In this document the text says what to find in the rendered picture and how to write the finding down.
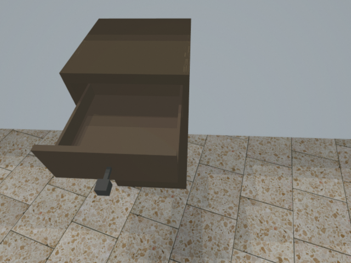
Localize cabinet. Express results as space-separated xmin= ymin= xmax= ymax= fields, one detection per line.
xmin=59 ymin=19 xmax=191 ymax=189

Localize drawer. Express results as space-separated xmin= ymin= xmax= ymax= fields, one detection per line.
xmin=30 ymin=83 xmax=183 ymax=183

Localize handle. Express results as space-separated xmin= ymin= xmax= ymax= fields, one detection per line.
xmin=94 ymin=167 xmax=112 ymax=196

